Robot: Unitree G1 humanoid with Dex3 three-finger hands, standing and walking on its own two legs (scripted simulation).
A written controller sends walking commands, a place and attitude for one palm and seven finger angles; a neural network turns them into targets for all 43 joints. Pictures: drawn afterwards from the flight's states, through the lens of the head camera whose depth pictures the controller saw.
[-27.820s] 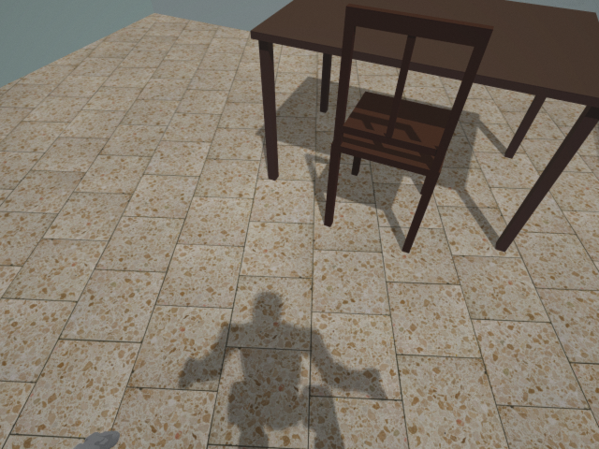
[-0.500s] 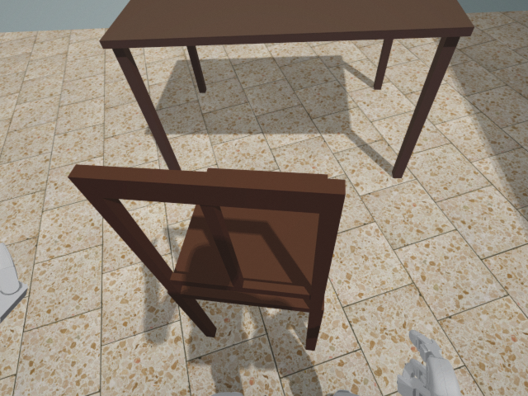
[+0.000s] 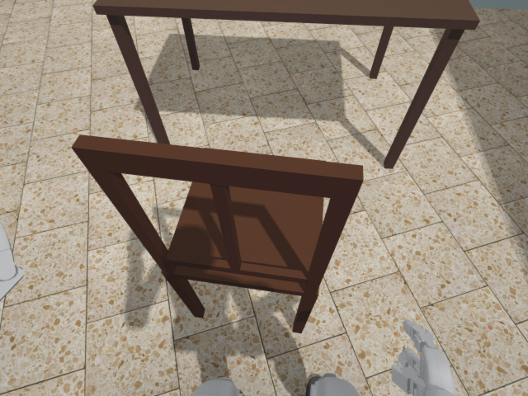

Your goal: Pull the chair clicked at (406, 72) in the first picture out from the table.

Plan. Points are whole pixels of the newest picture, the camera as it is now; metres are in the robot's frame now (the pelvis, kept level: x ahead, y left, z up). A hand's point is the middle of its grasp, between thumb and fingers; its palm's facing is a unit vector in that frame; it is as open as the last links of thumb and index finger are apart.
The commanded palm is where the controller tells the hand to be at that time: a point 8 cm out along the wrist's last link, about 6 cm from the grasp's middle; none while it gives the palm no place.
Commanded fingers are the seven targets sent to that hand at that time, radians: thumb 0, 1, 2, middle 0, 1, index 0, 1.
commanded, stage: step back with the hand held close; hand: left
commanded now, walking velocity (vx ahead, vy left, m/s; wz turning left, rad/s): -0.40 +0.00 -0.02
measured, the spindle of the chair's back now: (229, 231) +0.39 +0.10 -0.06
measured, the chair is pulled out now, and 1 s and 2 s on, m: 0.61 0.61 0.61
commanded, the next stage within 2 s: stop stepping back and stand still in 0.46 s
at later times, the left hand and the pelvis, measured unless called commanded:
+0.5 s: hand out of the picture +0.13 +0.26 +0.18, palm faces +0.33 -0.76 -0.56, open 7.4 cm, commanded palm +0.06 +0.30 +0.19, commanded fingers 0.00 0.90 0.90 -0.20 -0.30 -0.20 -0.30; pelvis -0.08 +0.00 +0.01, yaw +0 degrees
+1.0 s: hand out of the picture +0.04 +0.29 +0.19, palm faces +0.40 -0.76 -0.52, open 7.4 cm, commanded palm -0.01 +0.32 +0.19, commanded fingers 0.00 0.90 0.90 -0.20 -0.30 -0.20 -0.30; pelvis -0.15 +0.02 +0.01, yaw +0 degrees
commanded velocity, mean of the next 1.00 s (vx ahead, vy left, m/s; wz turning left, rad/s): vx -0.14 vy -0.01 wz -0.01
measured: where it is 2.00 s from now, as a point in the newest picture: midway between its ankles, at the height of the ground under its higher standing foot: outside the picture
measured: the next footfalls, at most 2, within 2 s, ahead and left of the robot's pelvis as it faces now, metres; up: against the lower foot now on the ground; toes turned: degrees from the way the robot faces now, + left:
right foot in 0.18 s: +0.03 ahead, -0.14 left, +0.00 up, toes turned -3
left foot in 0.40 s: +0.00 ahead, +0.12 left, +0.00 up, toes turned +2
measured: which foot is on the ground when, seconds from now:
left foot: down 0.00-0.20, up 0.22-0.38, down 0.40-0.64, up 0.66-0.80, down 0.82-1.00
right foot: up 0.00-0.16, down 0.18-0.40, up 0.42-0.60, down 0.62-1.00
